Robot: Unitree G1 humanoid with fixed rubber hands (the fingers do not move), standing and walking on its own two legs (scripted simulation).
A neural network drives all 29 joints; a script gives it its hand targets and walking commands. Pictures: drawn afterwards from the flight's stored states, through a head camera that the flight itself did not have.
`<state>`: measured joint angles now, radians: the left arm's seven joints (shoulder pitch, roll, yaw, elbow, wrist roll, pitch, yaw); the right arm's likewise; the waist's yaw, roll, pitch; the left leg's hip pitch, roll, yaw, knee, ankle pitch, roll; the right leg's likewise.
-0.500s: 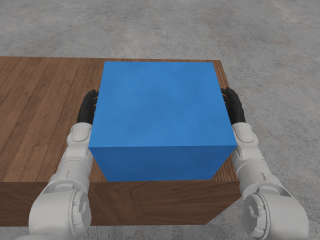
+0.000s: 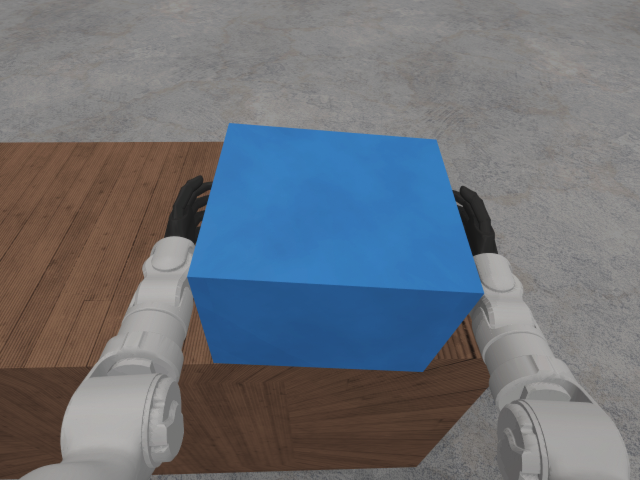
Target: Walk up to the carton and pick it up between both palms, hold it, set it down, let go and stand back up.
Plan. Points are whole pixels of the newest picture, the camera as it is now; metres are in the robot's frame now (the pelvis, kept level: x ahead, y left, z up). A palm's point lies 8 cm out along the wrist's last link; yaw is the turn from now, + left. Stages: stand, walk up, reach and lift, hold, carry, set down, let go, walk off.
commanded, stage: reach and lift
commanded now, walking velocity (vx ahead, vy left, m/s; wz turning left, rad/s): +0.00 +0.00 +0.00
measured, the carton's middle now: (327, 249) +0.41 +0.04 +0.07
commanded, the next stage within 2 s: hold in 1.80 s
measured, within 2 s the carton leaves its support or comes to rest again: neither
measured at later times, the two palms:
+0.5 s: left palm (179, 226) +0.38 +0.22 +0.13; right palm (496, 239) +0.39 -0.17 +0.13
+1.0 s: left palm (169, 225) +0.35 +0.21 +0.16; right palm (517, 235) +0.37 -0.17 +0.17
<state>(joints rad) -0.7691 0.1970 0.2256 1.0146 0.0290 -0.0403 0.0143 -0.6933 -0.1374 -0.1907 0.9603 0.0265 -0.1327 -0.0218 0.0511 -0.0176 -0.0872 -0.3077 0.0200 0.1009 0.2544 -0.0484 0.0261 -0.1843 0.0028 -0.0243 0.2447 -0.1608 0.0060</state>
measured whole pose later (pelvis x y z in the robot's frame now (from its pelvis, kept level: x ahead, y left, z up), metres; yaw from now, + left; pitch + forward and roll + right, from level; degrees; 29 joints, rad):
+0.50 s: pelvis +0.00 +0.00 +0.00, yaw +2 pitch +0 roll +0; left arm -0.64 0.15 0.24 0.58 0.13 0.30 0.00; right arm -0.64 -0.14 -0.15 0.79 0.08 0.03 0.00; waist -0.01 -0.06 -0.05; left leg -0.18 0.00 0.08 0.24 -0.06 0.02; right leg -0.05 -0.01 -0.05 0.23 -0.18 0.01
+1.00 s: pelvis +0.00 -0.01 +0.00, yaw +2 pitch -4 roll +0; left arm -0.50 0.13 0.30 0.19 0.16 0.56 -0.07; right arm -0.58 -0.16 -0.04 0.50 0.21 0.26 -0.07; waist -0.05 -0.05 -0.02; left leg -0.12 0.01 0.07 0.26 -0.07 0.02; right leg 0.01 0.00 -0.05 0.25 -0.20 0.00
